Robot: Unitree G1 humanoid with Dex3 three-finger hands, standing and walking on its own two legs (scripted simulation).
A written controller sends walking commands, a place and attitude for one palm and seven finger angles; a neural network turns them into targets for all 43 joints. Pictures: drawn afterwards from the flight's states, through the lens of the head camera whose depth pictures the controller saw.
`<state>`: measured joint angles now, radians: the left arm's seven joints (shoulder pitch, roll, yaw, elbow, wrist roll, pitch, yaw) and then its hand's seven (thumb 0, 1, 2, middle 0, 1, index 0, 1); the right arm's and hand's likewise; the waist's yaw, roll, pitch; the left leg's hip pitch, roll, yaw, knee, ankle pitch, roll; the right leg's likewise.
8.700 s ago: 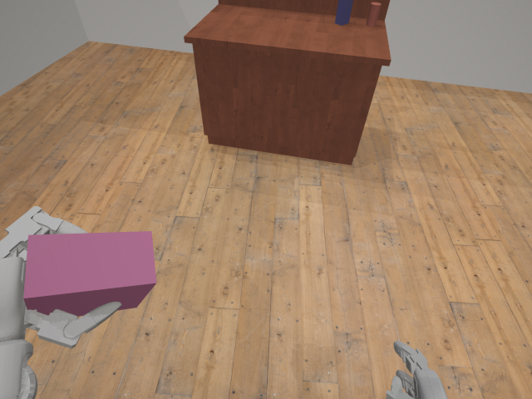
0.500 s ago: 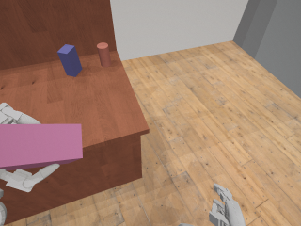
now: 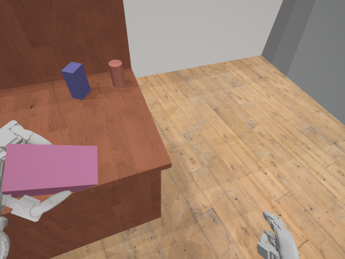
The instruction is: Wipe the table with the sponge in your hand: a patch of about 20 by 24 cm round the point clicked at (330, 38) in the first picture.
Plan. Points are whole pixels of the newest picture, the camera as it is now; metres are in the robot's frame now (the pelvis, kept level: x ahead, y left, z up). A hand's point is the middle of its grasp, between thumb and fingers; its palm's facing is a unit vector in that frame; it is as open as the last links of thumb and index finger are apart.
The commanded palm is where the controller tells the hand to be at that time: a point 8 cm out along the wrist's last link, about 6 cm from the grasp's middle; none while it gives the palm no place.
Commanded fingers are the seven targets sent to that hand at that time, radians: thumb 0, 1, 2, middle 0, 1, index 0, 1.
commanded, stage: come to a stop and stand still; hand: left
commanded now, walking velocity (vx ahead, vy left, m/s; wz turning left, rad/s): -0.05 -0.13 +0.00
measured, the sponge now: (63, 171) +0.22 +0.20 +0.16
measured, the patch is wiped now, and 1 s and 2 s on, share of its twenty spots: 0.00 0.00 0.00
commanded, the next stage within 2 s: look again from close up in 0.64 s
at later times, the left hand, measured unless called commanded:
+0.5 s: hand (40, 196) +0.18 +0.22 +0.16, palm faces +0.38 -0.84 -0.40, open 10.4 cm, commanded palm +0.13 +0.26 +0.18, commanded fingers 0.00 0.10 1.30 -1.20 -1.60 -1.20 -1.60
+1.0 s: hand (28, 184) +0.20 +0.25 +0.16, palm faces +0.32 -0.88 -0.36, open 10.4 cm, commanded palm +0.14 +0.29 +0.18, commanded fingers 0.00 0.10 1.30 -1.20 -1.60 -1.20 -1.60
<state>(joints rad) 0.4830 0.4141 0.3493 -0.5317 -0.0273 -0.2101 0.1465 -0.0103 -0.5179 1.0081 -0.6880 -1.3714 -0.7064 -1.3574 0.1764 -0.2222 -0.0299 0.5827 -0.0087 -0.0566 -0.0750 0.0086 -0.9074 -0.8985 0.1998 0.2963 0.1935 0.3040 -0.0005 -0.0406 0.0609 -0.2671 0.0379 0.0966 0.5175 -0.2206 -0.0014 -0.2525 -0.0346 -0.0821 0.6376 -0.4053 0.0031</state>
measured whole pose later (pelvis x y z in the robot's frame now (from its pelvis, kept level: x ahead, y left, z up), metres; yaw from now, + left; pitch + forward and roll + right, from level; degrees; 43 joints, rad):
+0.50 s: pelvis -0.04 -0.02 +0.01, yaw +0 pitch -2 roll +0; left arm 0.46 0.36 0.31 -0.44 -0.04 -0.15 0.15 -0.01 -0.52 1.01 -0.69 -1.37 -0.71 -1.36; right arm 0.24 -0.22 0.02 0.64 -0.01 -0.06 -0.08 0.01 -0.90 -0.90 0.20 0.30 0.20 0.30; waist 0.00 0.02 0.02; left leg -0.25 0.03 0.02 0.48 -0.20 -0.01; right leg -0.22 0.03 -0.09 0.47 -0.22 -0.04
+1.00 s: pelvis -0.03 +0.01 +0.01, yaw -2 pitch +0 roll +0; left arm 0.41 0.36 0.32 -0.41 -0.04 -0.24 0.09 -0.01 -0.52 1.01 -0.69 -1.37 -0.71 -1.36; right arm 0.24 -0.21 0.02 0.59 0.00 -0.16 -0.02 0.01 -0.90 -0.90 0.20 0.30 0.20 0.30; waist 0.02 -0.03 0.04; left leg -0.24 -0.03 0.04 0.44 -0.20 0.05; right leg -0.23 -0.01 -0.04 0.43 -0.20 0.00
